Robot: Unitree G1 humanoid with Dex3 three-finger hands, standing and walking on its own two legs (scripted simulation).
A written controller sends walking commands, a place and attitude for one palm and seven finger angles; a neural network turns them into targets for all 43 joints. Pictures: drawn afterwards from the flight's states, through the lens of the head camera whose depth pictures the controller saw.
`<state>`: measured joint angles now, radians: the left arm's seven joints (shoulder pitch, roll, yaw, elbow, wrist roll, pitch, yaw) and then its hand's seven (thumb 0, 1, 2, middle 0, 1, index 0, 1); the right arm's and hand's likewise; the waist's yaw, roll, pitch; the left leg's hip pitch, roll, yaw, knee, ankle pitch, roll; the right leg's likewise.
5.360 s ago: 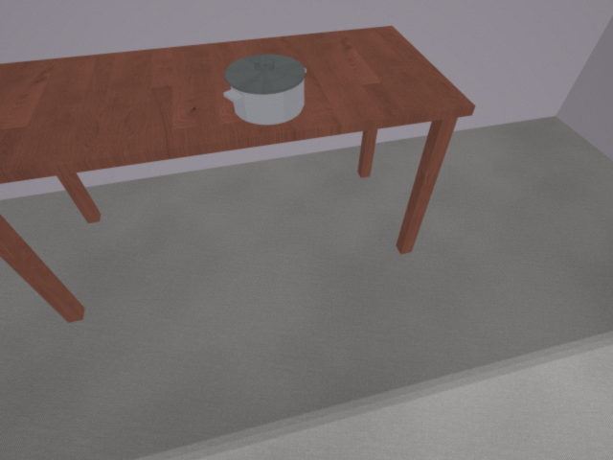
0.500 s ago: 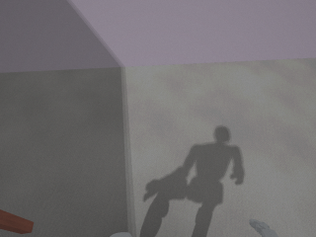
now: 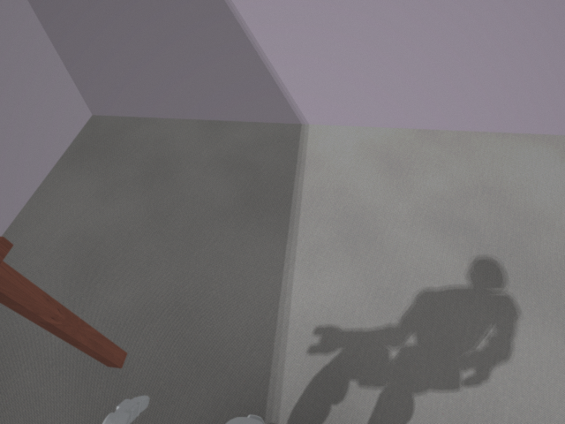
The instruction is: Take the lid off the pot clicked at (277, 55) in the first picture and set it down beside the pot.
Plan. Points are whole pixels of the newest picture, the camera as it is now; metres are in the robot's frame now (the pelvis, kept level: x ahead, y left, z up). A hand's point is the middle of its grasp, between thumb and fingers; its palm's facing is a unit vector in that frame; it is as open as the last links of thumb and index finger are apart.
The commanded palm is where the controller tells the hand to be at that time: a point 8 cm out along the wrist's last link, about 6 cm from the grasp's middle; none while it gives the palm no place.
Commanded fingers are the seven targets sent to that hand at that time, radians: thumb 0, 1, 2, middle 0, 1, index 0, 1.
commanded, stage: turn to face it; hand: left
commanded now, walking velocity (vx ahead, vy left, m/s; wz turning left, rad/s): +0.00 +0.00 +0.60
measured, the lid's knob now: out of the picture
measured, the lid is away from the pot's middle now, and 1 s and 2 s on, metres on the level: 0.00 0.00 0.00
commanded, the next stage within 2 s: none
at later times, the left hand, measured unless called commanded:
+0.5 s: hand out of the picture -0.02 +0.28 -0.17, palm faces +0.36 -0.90 -0.27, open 7.4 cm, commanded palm none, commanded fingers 0.00 0.90 0.90 -0.20 -0.30 -0.20 -0.30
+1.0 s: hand out of the picture -0.01 +0.23 -0.13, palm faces +0.58 -0.76 -0.31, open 7.4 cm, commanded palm none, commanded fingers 0.00 0.90 0.90 -0.20 -0.30 -0.20 -0.30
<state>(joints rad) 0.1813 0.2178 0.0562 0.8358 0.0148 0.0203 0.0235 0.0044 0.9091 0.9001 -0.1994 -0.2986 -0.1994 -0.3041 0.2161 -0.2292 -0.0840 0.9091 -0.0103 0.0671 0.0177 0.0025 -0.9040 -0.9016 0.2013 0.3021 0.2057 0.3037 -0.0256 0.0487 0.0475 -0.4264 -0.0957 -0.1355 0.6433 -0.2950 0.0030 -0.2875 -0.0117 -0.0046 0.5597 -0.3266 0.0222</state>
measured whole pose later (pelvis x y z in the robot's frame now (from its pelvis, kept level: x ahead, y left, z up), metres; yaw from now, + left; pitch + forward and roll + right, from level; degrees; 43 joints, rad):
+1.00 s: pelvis +0.02 +0.00 +0.01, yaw +38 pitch +0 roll +2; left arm 0.19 0.19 0.03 0.84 0.02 0.01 0.03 0.00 0.91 0.90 -0.20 -0.30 -0.20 -0.30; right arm 0.22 -0.27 -0.10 0.93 -0.02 0.08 0.03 0.00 -0.91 -0.90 0.20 0.30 0.20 0.30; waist -0.04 0.05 0.07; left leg -0.52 -0.04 -0.05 1.13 -0.41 -0.05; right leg -0.22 -0.06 -0.09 0.53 -0.30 -0.02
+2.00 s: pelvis +0.05 +0.02 +0.01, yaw +74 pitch -1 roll +3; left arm 0.20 0.18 0.03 0.85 0.02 0.01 0.02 0.00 0.91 0.90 -0.20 -0.30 -0.20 -0.30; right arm 0.22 -0.28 -0.10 0.94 -0.02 0.09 0.03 0.00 -0.91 -0.90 0.20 0.30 0.20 0.30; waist -0.04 0.03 0.08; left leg -0.48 -0.01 -0.03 1.10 -0.41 -0.06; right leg -0.21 -0.08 -0.11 0.51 -0.28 -0.03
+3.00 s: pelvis +0.00 +0.16 +0.01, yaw +89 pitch +1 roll +1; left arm 0.48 0.10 0.02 1.11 0.03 -0.07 0.02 0.00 0.91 0.90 -0.20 -0.30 -0.20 -0.30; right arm 0.18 -0.20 -0.05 1.01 -0.01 0.01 0.04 0.00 -0.91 -0.90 0.19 0.30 0.20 0.30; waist 0.05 0.01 0.06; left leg -0.52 0.04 0.07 0.71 -0.19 0.01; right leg 0.04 -0.11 -0.14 0.32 -0.37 0.06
